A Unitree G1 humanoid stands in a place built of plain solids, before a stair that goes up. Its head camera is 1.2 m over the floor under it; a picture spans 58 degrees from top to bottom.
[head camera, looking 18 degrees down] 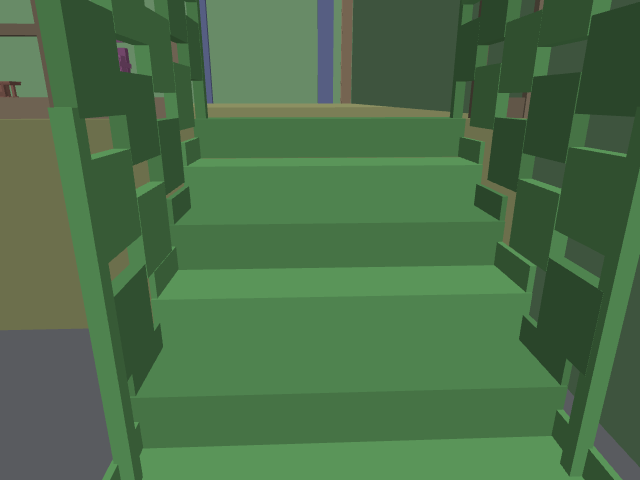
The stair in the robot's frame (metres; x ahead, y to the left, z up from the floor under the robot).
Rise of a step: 0.18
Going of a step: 0.27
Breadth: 1.32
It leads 2 degrees to the left of straight ahead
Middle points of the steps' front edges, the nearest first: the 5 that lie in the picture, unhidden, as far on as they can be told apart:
1.09 -0.10 0.37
1.36 -0.09 0.56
1.63 -0.08 0.74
1.90 -0.06 0.93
2.17 -0.05 1.11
